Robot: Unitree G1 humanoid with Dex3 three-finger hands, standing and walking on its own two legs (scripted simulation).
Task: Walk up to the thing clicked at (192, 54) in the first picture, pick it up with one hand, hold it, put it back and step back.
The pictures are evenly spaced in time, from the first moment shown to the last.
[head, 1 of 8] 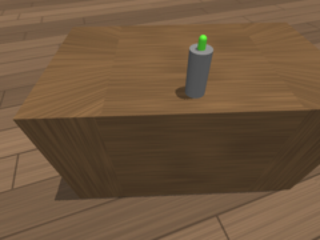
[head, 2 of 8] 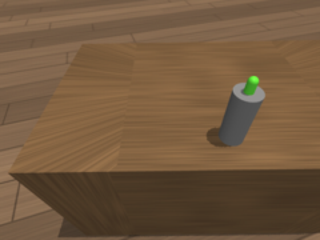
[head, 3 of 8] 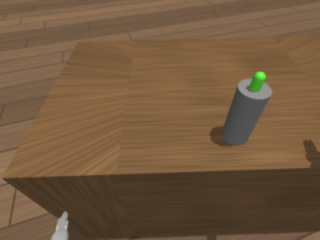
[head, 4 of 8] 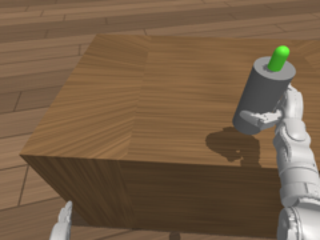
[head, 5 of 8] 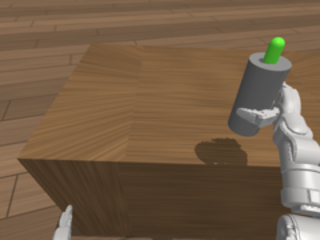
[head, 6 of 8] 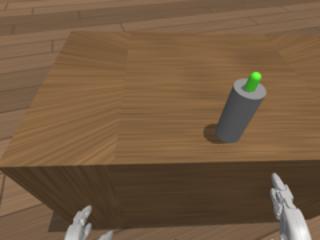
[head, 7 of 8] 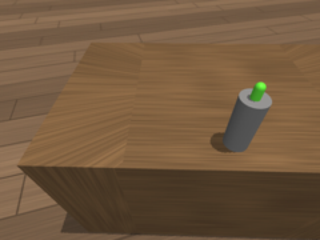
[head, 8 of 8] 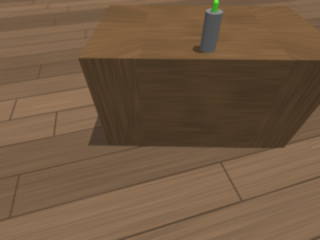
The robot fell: no
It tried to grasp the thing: yes
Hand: right
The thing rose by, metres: 0.23
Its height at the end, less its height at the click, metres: +0.00
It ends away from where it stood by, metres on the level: 0.02
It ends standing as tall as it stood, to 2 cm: yes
